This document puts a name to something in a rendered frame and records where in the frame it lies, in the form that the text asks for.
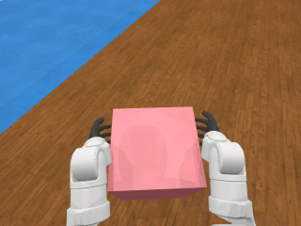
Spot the robot left forearm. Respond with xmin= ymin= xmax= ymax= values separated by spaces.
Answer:
xmin=66 ymin=137 xmax=112 ymax=226

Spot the carton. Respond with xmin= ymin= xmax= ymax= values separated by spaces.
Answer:
xmin=107 ymin=106 xmax=207 ymax=201

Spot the left robot hand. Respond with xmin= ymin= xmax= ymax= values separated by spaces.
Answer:
xmin=88 ymin=117 xmax=112 ymax=144

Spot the robot right forearm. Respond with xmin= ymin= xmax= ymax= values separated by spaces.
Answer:
xmin=201 ymin=131 xmax=256 ymax=226

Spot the right robot hand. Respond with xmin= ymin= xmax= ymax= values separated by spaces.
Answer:
xmin=195 ymin=110 xmax=219 ymax=146

